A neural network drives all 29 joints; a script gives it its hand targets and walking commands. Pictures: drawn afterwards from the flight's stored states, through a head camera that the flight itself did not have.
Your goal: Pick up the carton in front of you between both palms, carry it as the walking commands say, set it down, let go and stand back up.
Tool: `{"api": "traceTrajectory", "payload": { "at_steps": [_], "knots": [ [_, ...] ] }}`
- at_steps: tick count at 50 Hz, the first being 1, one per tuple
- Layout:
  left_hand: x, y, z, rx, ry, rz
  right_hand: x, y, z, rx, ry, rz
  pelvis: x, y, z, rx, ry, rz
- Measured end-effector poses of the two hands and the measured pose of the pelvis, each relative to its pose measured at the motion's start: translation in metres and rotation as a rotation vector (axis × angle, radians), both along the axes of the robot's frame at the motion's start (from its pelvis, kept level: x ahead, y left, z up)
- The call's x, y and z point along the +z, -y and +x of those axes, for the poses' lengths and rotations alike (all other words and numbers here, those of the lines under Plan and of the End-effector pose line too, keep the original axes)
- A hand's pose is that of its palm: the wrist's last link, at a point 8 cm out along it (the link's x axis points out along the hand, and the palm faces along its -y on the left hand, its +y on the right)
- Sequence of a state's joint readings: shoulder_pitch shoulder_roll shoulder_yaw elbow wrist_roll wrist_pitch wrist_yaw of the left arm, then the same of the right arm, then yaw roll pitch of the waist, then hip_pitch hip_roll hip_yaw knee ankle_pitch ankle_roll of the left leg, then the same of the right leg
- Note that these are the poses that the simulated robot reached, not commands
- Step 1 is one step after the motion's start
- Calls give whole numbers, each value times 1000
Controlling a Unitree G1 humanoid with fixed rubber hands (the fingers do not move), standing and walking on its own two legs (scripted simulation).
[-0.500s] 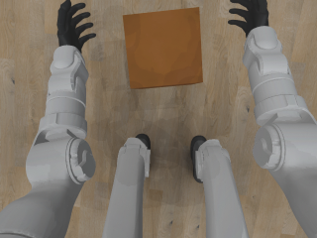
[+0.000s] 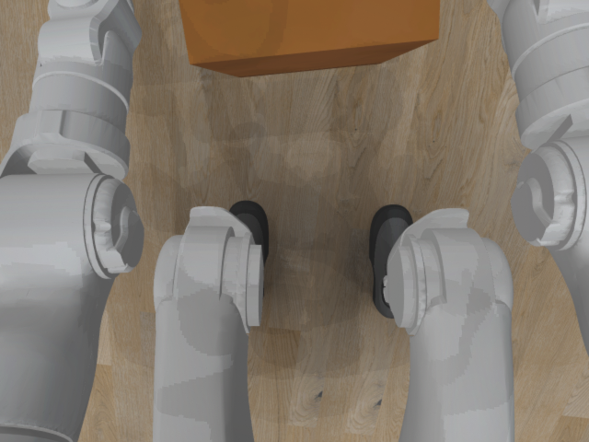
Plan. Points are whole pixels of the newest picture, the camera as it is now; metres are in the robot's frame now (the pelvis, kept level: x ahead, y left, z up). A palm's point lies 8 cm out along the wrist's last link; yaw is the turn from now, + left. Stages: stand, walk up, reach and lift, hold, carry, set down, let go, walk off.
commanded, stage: reach and lift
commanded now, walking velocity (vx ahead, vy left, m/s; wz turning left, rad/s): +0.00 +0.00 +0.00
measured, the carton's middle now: out of the picture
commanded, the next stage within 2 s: none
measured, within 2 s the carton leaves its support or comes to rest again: leaves its support in 0.90 s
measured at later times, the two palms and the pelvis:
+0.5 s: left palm out of the picture +0.54 +0.19 -0.19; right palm out of the picture +0.58 -0.14 -0.19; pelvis +0.00 -0.01 -0.01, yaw +1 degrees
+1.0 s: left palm out of the picture +0.54 +0.17 -0.14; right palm out of the picture +0.57 -0.12 -0.15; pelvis +0.01 +0.00 -0.01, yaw +1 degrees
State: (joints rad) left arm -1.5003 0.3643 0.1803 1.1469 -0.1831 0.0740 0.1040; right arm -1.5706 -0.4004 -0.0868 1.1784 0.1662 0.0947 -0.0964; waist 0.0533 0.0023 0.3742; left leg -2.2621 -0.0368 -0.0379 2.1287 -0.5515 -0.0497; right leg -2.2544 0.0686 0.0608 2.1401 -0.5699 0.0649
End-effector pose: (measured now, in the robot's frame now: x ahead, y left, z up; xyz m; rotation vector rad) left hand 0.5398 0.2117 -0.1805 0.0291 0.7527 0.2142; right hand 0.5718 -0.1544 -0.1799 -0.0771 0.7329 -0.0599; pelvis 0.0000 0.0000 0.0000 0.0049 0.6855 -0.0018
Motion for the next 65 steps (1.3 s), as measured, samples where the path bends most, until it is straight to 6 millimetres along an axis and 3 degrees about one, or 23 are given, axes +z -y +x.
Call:
{"api": "traceTrajectory", "payload": {
  "at_steps": [7, 13, 22, 28, 40, 45, 49, 53, 59, 65],
  "knots": [
    [-14, 5, 6, -2, 14, -4, -18, 3, 5, 15, 15, -9, -12, 0, 9, 5, 30, 6],
    [-10, 9, 6, 7, 29, -8, -11, -4, 11, 35, 36, 0, -16, 2, 11, 7, 24, 14],
    [-5, 14, 0, 3, 23, -13, -6, -9, 4, 40, 20, 8, -13, 6, 4, 5, 23, 17],
    [-4, 33, 4, -18, 25, -32, -6, -30, 4, 74, 16, 26, -10, 6, 0, 5, 40, 17],
    [-5, 30, 5, -25, 18, -66, -6, -31, 5, 62, -4, 42, -18, 5, 6, 1, 54, 11],
    [4, 31, 6, -22, 11, -58, -3, -32, 0, 35, 0, 44, -20, 5, 11, 3, 33, 10],
    [27, 36, 3, 22, 40, -48, 21, -32, -5, 8, 27, 40, -15, 4, 13, 5, 2, 8],
    [69, 40, -5, 20, 81, -58, 68, -28, -13, -11, 65, 51, -1, 4, 12, 3, -28, 5],
    [134, 43, -24, 22, 69, -69, 136, -25, -32, -31, 53, 63, 33, 4, 4, -4, -56, 4],
    [177, 42, -41, 12, 49, -58, 180, -26, -48, -26, 35, 52, 67, 5, -5, -3, -73, 3]
  ]
}}
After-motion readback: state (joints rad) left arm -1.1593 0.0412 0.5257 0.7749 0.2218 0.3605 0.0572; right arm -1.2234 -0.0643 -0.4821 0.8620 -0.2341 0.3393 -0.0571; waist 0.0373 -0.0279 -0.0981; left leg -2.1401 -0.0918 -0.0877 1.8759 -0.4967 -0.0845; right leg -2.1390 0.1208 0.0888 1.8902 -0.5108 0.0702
